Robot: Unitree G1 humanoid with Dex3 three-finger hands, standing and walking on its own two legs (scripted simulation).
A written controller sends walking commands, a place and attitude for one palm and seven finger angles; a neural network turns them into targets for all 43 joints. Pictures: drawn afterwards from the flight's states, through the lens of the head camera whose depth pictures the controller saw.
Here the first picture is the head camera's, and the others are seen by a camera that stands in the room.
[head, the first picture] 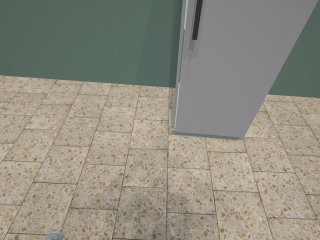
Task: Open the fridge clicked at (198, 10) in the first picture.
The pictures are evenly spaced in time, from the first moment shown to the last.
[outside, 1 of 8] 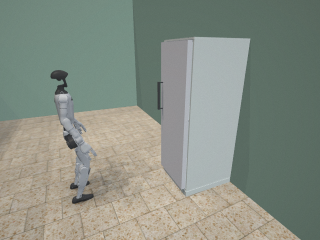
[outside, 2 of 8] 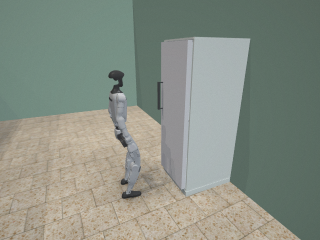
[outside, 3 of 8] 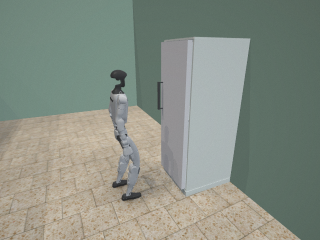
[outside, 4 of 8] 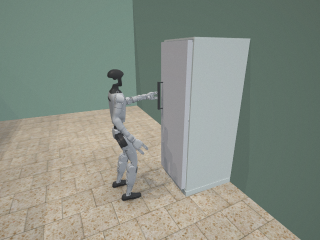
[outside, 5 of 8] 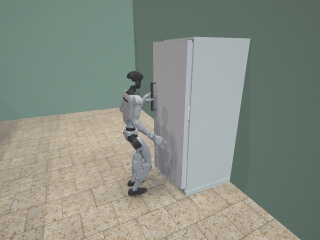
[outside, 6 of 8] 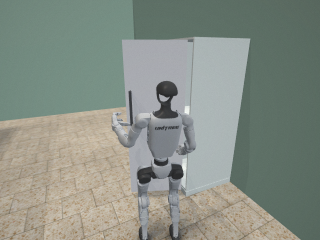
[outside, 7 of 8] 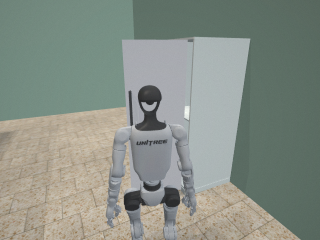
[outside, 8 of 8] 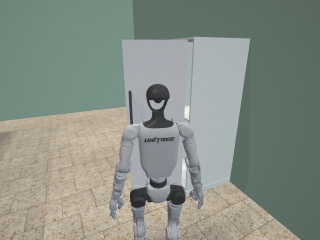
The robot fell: no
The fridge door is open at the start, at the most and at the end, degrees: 0 77 70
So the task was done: yes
